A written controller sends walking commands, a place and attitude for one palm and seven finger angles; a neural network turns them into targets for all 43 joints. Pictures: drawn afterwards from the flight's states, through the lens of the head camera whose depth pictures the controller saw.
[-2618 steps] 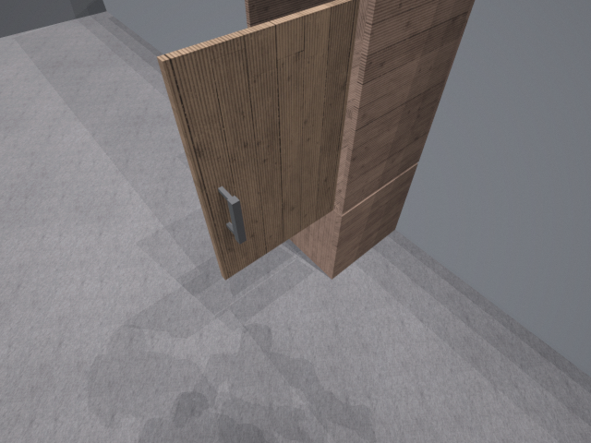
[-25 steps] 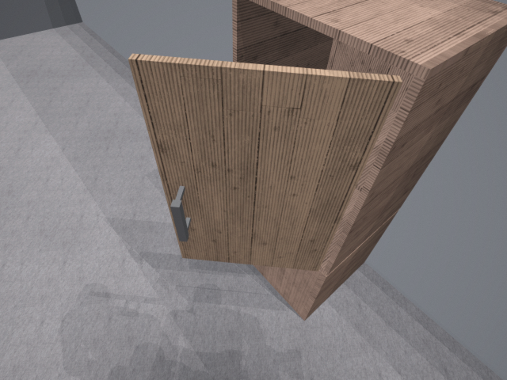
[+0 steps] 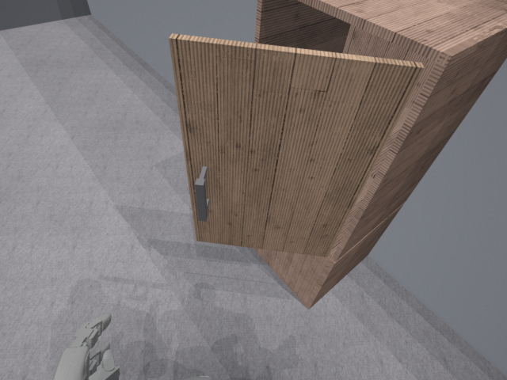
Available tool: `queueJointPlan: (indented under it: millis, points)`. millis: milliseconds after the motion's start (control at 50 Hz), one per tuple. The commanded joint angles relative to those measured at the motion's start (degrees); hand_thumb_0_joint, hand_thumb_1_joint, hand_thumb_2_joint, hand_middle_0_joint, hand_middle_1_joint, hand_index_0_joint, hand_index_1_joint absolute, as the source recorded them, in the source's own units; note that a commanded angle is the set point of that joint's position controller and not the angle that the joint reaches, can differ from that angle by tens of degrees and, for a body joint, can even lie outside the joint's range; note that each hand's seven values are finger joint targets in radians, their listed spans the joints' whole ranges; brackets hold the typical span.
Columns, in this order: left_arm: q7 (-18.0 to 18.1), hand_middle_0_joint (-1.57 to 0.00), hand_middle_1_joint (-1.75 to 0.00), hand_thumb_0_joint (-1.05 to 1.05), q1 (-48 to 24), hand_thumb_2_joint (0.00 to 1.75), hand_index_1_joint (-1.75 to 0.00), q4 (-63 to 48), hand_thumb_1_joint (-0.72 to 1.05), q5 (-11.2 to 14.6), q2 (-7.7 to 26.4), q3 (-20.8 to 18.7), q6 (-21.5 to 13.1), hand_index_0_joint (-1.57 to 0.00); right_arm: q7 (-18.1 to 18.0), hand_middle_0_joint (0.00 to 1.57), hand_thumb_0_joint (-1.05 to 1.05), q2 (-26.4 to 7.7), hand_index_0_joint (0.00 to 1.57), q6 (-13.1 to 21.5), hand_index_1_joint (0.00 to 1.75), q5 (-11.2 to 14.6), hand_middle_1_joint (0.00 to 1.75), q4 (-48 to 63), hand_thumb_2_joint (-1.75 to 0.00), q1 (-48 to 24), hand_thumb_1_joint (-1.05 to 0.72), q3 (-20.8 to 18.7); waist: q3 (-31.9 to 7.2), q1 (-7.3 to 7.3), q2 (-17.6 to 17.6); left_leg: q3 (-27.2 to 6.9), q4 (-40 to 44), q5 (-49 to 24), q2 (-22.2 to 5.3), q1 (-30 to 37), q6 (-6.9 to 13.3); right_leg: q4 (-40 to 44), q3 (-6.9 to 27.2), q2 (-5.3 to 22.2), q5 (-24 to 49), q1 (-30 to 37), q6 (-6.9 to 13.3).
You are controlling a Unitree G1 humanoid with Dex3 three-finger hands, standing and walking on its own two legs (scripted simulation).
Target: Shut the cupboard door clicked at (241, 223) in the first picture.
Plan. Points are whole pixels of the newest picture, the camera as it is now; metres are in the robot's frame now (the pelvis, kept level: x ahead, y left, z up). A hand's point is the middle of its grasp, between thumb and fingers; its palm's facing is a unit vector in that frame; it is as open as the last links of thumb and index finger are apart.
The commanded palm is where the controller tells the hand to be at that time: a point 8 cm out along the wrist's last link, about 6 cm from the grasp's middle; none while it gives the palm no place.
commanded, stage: raise the hand and make a fist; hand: left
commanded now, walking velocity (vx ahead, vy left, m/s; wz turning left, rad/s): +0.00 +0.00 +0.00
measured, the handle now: (203, 194) +0.51 +0.15 -0.07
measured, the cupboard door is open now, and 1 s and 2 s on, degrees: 44 44 44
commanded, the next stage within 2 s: bring the fist close to the handle in 1.80 s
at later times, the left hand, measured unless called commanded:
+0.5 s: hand (148, 361) +0.16 +0.17 -0.05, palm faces -0.01 -1.00 -0.07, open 5.2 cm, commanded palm +0.15 +0.23 -0.05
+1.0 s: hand (153, 323) +0.22 +0.18 -0.06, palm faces -0.05 -1.00 -0.01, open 3.3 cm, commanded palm +0.19 +0.23 -0.05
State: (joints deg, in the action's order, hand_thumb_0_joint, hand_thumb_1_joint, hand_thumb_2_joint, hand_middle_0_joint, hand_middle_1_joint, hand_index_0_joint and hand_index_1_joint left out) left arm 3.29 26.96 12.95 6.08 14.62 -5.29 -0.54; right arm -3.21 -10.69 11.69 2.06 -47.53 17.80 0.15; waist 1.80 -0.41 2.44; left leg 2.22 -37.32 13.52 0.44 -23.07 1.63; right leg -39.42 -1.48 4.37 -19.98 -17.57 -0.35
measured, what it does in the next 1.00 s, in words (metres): lowers itself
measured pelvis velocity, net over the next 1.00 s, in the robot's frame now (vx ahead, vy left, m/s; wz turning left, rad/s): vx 0.01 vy -0.01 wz -0.03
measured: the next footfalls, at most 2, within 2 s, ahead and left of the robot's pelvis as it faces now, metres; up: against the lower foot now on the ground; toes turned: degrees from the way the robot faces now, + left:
none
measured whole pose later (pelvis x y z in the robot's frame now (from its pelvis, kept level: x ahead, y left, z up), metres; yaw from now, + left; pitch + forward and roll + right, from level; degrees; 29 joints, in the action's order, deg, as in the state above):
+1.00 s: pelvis +0.01 -0.01 -0.11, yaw -2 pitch +19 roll -5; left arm -18.5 26.2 -5.5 18.0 15.0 -10.3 -21.8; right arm -2.8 -12.5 12.3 1.7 -29.8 11.2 -1.5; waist -10.9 -1.4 -1.3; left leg -4.5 -78.3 30.9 -0.5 -66.2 0.3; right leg -75.5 -2.0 -2.0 -36.5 -57.8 -1.1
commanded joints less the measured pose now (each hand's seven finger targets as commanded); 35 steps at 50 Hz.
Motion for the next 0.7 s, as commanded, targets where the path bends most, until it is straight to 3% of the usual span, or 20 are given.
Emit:
queueJointPlan:
  millis: [0,20,40,60,100,120,140,180,220,280,340,400,440,520,600,620,680]
  points:
    - [-3.41,-0.31,-0.42,0.00,-3.66,0.90,-0.42,-5.04,0.90,4.00,-1.24,-2.88,-15.90,-0.31,0.44,0.20,0.00,-10.42,0.20,10.15,0.30,-0.76,0.30,12.48,-0.90,-8.21,-0.90,-3.07,2.21,3.24,-1.97,-8.48,0.76,20.84,-0.24,-10.47,-3.14,-1.39,-6.08,-5.23,-10.18,-24.10,1.39]
    - [-6.72,-0.33,-0.44,0.00,-0.01,0.90,-0.44,0.24,0.90,4.97,0.52,-5.91,-20.82,-0.33,1.20,0.20,0.00,-10.47,0.20,10.37,0.30,-0.67,0.30,13.46,-0.90,-8.28,-0.90,-3.90,0.55,1.27,0.18,-7.12,-3.92,18.97,0.14,-13.34,-3.31,-3.75,-5.16,-5.17,-11.95,-26.55,1.93]
    - [-10.64,-0.35,-0.46,0.00,0.65,0.90,-0.46,1.82,0.90,6.31,-0.92,-5.01,-26.38,-0.35,2.03,0.20,0.00,-10.33,0.20,10.76,0.30,-1.43,0.30,14.72,-0.90,-8.94,-0.90,-4.23,-3.34,0.21,6.29,-5.97,-9.09,18.03,0.18,-17.78,-3.28,-7.49,-4.51,-4.97,-15.68,-30.35,1.91]
    - [-14.88,-0.36,-0.48,0.00,0.56,0.90,-0.48,2.55,0.90,7.17,-0.54,-5.24,-31.56,-0.36,2.69,0.20,0.00,-10.47,0.20,11.01,0.30,-1.79,0.30,16.27,-0.90,-9.47,-0.90,-4.76,-5.77,-0.84,8.50,-5.11,-13.46,18.57,0.35,-21.87,-3.05,-10.70,-3.04,-4.78,-19.48,-33.55,2.12]
    - [-23.35,-0.40,-0.52,0.00,-2.55,0.90,-0.52,0.15,0.90,9.01,5.16,-8.17,-39.42,-0.40,3.44,0.20,0.00,-11.52,0.20,11.30,0.30,-1.66,0.30,20.01,-0.90,-10.27,-0.90,-5.35,-12.30,-1.74,4.56,-4.03,-20.46,19.12,0.65,-27.67,-2.50,-15.35,1.29,-4.19,-23.41,-35.32,2.89]
    - [-25.66,-0.42,-0.54,0.00,-0.67,0.90,-0.54,0.91,0.90,9.63,8.86,-11.92,-39.43,-0.42,3.53,0.20,0.00,-11.53,0.20,10.82,0.30,-0.92,0.30,21.85,-0.90,-10.18,-0.90,-5.52,-13.94,-3.61,-0.02,-3.87,-21.12,20.16,0.55,-28.82,-2.13,-16.37,3.38,-4.34,-23.77,-35.01,3.28]
    - [-27.32,-0.44,-0.56,0.00,-1.30,0.90,-0.56,-2.91,0.90,11.62,8.70,-11.58,-37.96,-0.44,3.38,0.20,0.00,-11.96,0.20,10.36,0.30,-0.46,0.30,25.00,-0.90,-11.44,-0.90,-5.13,-16.68,-4.35,-2.65,-4.01,-20.49,24.29,0.98,-29.28,-1.95,-16.78,4.12,-4.19,-26.61,-34.85,2.91]
    - [-27.40,-0.47,-0.60,0.00,-4.15,0.90,-0.60,-9.74,0.90,14.57,8.88,-12.13,-33.00,-0.47,2.19,0.20,0.00,-12.47,0.20,8.82,0.30,0.72,0.30,28.40,-0.90,-12.88,-0.90,-4.60,-17.91,-4.74,-4.57,-4.86,-18.79,30.61,1.09,-28.65,-1.81,-17.67,3.48,-4.71,-28.89,-35.67,2.60]
    - [-25.09,-0.51,-0.64,0.00,-7.22,0.90,-0.64,-19.34,0.90,16.03,10.79,-13.41,-29.41,-0.51,0.56,0.20,0.00,-11.95,0.20,7.89,0.30,1.02,0.30,29.58,-0.90,-12.21,-0.90,-4.09,-19.42,-3.82,-5.90,-5.90,-19.67,31.09,0.50,-29.49,-1.25,-17.85,4.18,-5.53,-28.98,-35.82,2.31]
    - [-20.64,-0.57,-0.70,0.00,-11.18,0.90,-0.70,-31.71,0.90,13.57,10.89,-10.49,-28.86,-0.57,-1.03,0.20,0.00,-10.86,0.20,8.03,0.30,0.90,0.30,29.22,-0.90,-10.54,-0.90,-3.26,-18.39,-0.72,-8.60,-6.22,-22.04,30.13,-0.03,-28.74,-0.39,-17.34,4.65,-5.84,-29.19,-37.46,2.30]
    - [-18.40,-0.62,-0.76,0.00,-12.98,0.90,-0.76,-33.41,0.90,11.31,10.02,-7.32,-29.78,-0.62,-2.46,0.20,0.00,-10.81,0.20,8.67,0.30,0.56,0.30,26.90,-0.90,-9.47,-0.90,-2.59,-16.36,2.03,-7.95,-7.24,-24.41,30.27,-0.40,-29.88,-0.04,-17.94,4.17,-6.34,-28.97,-40.78,2.09]
    - [-19.74,-0.68,-0.82,0.00,-10.56,0.90,-0.82,-28.64,0.90,10.94,9.09,-5.92,-27.83,-0.68,-2.91,0.20,0.00,-10.88,0.20,8.83,0.30,0.71,0.30,25.26,-0.90,-8.83,-0.90,-2.22,-15.41,2.61,-7.02,-7.43,-25.40,29.24,-0.51,-31.47,0.00,-17.86,3.54,-6.46,-27.77,-41.06,1.89]
    - [-21.38,-0.71,-0.86,0.00,-9.08,0.90,-0.86,-24.29,0.90,11.76,9.53,-7.52,-25.02,-0.71,-3.09,0.20,0.00,-10.74,0.20,8.50,0.30,0.91,0.30,24.95,-0.90,-8.63,-0.90,-2.16,-16.30,1.87,-4.90,-6.90,-26.50,27.19,-0.43,-33.44,0.01,-17.12,4.07,-6.15,-28.07,-39.58,1.73]
    - [-22.82,-0.79,-0.94,0.00,-5.73,0.90,-0.94,-23.70,0.90,13.43,10.79,-11.09,-21.66,-0.79,-2.88,0.20,0.00,-9.69,0.20,7.89,0.30,1.19,0.30,25.76,-0.90,-9.51,-0.90,-2.37,-19.77,-1.13,-5.92,-5.93,-26.98,22.15,-0.35,-33.07,0.01,-16.28,5.27,-5.88,-26.74,-35.29,2.05]
    - [-21.67,-0.86,-1.02,0.00,-3.52,0.90,-1.02,-25.31,0.90,14.04,9.69,-12.46,-22.49,-0.86,-2.18,0.20,0.00,-8.40,0.20,7.57,0.30,0.79,0.30,25.75,-0.90,-9.63,-0.90,-3.07,-21.77,-1.60,-2.99,-5.43,-28.87,13.73,-0.64,-32.54,-0.01,-17.25,5.18,-5.66,-19.44,-33.45,1.75]
    - [-21.48,-0.88,-1.04,0.00,-3.00,0.90,-1.04,-25.37,0.90,14.14,9.65,-12.69,-23.02,-0.88,-2.07,0.20,0.00,-8.19,0.20,7.55,0.30,0.53,0.30,25.52,-0.90,-9.43,-0.90,-3.10,-22.29,-2.04,-3.30,-5.60,-29.31,11.50,-0.67,-32.60,-0.01,-18.40,4.85,-5.86,-16.17,-32.64,1.83]
    - [-21.85,-0.93,-1.10,0.00,-1.38,0.90,-1.10,-25.90,0.90,13.67,7.40,-10.75,-24.46,-0.93,-1.34,0.20,0.00,-8.25,0.20,7.18,0.30,0.29,0.30,25.01,-0.90,-8.69,-0.90,-3.78,-24.14,-1.41,-4.87,-5.76,-29.61,6.07,-0.82,-30.29,-0.17,-22.10,2.46,-5.97,-5.13,-33.30,1.60]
